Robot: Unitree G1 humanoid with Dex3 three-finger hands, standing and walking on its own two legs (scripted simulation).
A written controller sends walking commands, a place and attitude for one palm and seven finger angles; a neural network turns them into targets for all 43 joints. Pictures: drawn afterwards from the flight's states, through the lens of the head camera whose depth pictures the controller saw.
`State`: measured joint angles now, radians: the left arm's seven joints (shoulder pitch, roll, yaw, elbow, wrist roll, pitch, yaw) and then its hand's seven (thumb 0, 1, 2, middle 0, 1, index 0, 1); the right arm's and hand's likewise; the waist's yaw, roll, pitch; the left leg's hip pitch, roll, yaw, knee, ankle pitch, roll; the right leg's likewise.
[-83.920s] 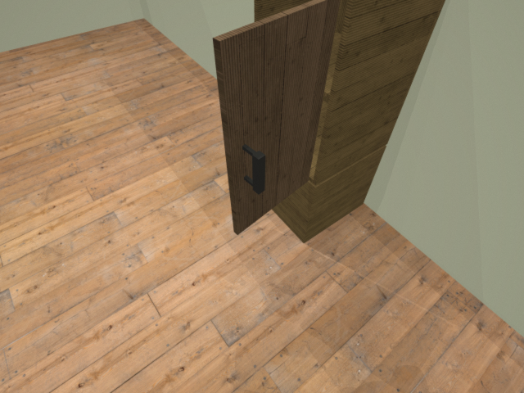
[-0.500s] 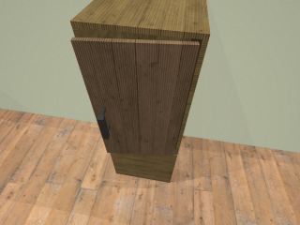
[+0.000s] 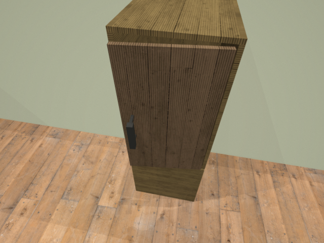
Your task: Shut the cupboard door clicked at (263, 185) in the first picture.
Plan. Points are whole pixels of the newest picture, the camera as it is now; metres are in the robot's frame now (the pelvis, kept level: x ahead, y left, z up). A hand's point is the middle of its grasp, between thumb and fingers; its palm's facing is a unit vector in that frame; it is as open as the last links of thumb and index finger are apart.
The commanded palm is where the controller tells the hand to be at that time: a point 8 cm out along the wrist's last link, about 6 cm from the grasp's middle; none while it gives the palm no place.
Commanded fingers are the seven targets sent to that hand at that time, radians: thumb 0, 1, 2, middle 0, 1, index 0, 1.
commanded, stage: look again from close up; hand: left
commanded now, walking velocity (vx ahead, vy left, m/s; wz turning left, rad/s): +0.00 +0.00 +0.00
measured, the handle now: (132, 132) +0.49 +0.15 -0.06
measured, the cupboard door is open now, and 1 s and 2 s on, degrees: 7 7 7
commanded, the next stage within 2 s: shuffle to correct the standing spot in 0.12 s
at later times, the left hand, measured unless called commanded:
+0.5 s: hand out of the picture -0.04 +0.20 -0.17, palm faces -0.04 -0.98 -0.21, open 7.4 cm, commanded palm none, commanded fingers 0.00 0.90 0.90 -0.20 -0.30 -0.20 -0.30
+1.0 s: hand out of the picture +0.06 +0.13 -0.18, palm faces +0.01 -0.98 -0.21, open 7.3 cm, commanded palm none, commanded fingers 0.00 0.90 0.90 -0.20 -0.30 -0.20 -0.30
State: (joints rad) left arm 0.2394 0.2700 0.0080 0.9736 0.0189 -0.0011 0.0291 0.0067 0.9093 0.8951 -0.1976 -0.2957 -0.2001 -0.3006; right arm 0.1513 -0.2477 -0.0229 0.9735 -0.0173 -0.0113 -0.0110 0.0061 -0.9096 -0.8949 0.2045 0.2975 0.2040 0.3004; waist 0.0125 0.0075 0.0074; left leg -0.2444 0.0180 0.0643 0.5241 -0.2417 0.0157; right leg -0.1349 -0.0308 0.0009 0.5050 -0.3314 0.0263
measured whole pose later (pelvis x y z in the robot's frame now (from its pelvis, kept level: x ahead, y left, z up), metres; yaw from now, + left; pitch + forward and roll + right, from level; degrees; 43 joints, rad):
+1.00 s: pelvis +0.05 -0.05 +0.00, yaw -1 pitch +0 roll +0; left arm 0.29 0.14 0.02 1.07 0.02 -0.02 0.04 0.02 0.94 0.89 -0.20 -0.30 -0.20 -0.30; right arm 0.29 -0.13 -0.04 1.14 0.00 0.02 -0.04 0.01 -0.91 -0.89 0.20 0.30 0.20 0.30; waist -0.01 0.02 0.03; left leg -0.28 0.08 0.06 0.67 -0.43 -0.02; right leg -0.20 -0.01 -0.13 0.54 -0.35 -0.04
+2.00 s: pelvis +0.01 -0.03 +0.00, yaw -3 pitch -2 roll +0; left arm 0.35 0.11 0.01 1.12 0.01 0.01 0.04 0.01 0.91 0.90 -0.20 -0.30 -0.20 -0.30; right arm 0.36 -0.10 -0.02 1.17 -0.01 0.02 -0.02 0.01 -0.91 -0.90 0.20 0.30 0.20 0.30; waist 0.00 -0.02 0.04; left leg -0.26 0.00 0.11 0.47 -0.19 0.05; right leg -0.11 -0.06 -0.05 0.46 -0.32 0.04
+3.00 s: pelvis -0.02 -0.03 +0.00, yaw -2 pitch -1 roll -1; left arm 0.38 0.17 -0.02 1.05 0.02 -0.01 0.04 0.00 0.91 0.90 -0.20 -0.30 -0.20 -0.30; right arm 0.27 -0.17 0.00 1.06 -0.01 0.00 0.00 0.01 -0.92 -0.89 0.20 0.30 0.20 0.30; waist 0.00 -0.02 -0.01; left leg -0.31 0.00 0.09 0.46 -0.14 0.05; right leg -0.16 -0.05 -0.07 0.47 -0.29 0.03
